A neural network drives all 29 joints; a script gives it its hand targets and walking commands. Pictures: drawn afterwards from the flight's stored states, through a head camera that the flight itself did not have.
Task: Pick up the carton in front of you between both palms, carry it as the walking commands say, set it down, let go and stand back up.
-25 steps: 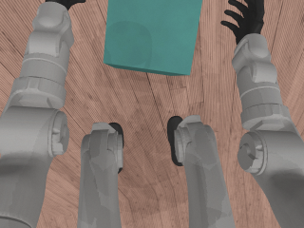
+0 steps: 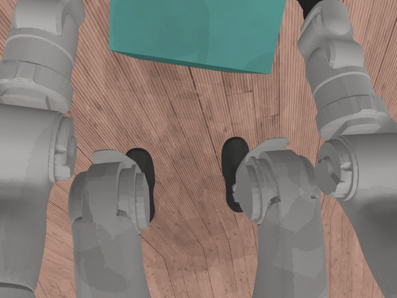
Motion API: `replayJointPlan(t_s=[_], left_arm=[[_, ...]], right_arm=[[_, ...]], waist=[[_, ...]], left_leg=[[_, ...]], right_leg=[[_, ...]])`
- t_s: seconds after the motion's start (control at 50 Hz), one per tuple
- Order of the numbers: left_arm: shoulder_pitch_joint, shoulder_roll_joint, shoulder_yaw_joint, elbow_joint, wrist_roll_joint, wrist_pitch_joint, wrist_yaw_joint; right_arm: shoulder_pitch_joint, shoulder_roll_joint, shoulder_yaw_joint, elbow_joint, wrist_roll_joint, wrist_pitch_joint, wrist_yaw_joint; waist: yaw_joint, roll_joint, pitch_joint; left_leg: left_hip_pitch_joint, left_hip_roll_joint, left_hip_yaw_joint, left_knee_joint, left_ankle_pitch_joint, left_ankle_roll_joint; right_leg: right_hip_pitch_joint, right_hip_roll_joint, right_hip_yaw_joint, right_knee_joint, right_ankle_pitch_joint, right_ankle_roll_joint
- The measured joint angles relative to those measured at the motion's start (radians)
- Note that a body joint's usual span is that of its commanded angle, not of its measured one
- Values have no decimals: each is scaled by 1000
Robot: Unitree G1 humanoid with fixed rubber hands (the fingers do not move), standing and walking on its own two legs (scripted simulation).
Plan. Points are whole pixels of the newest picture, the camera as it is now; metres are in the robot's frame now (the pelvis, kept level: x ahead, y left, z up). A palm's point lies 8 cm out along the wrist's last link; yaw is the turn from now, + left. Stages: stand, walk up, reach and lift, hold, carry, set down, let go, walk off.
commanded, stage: reach and lift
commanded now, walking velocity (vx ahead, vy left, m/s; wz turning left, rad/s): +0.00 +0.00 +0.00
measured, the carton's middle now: (194, 1) +0.53 -0.01 -0.25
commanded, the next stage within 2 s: none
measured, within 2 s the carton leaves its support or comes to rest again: leaves its support in 0.62 s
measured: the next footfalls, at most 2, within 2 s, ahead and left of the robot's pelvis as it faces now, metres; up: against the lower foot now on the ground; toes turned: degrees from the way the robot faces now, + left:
none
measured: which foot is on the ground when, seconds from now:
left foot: down 0.00-1.00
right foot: down 0.00-1.00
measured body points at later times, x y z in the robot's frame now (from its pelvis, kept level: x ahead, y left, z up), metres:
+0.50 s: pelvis -0.01 +0.00 +0.00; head +0.37 +0.02 +0.24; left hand +0.58 +0.13 -0.18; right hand +0.53 -0.17 -0.18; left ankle +0.10 +0.13 -0.34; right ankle +0.12 -0.13 -0.34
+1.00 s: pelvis -0.01 +0.00 +0.05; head +0.28 +0.03 +0.39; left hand +0.53 +0.15 -0.03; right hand +0.51 -0.15 -0.03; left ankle +0.10 +0.13 -0.34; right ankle +0.12 -0.13 -0.34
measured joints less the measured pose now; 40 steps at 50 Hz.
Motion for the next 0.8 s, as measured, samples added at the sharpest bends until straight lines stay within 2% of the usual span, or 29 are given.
replayJointPlan(t_s=[0.2,0.34,0.42,0.5,0.56,0.64,0.7,0.76,0.8], left_arm=[[-2,-35,17,38,20,-2,6],[-47,-70,-18,55,13,0,7],[-79,-86,6,86,49,6,39],[-100,-106,67,113,122,38,26],[-67,-125,129,73,176,73,17],[10,-149,165,-13,197,106,18],[79,-165,158,-93,181,127,37],[145,-190,153,-182,168,158,56],[188,-207,162,-241,172,184,56]], right_arm=[[16,15,-6,14,-20,-4,2],[-40,31,25,31,-5,-2,4],[-69,54,-24,49,-46,2,-25],[-71,65,-101,38,-117,42,-12],[-52,68,-143,4,-164,88,17],[-4,79,-160,-64,-176,134,33],[47,98,-161,-134,-163,157,20],[122,133,-170,-233,-153,178,-24],[179,153,-180,-299,-157,195,-23]], waist=[[-1,15,-33],[2,10,-5],[4,9,6],[6,17,-1],[7,23,-20],[7,17,-61],[6,9,-99],[7,4,-150],[10,2,-193]], left_leg=[[-15,-1,7,-11,16,10],[-5,-2,7,-29,36,11],[2,-4,4,-33,38,10],[0,-10,3,-20,32,11],[-5,-14,5,-3,19,12],[-15,-17,9,13,1,12],[-21,-22,9,14,-6,9],[-24,-34,7,1,-4,-1],[-22,-45,3,-16,1,-11]], right_leg=[[-10,-1,6,-14,15,9],[0,-1,6,-33,34,9],[8,2,6,-39,37,10],[9,5,8,-26,29,14],[4,7,12,-8,13,17],[-9,16,21,10,-4,23],[-17,29,30,13,-11,31],[-21,48,46,4,-12,43],[-19,57,55,-8,-11,49]])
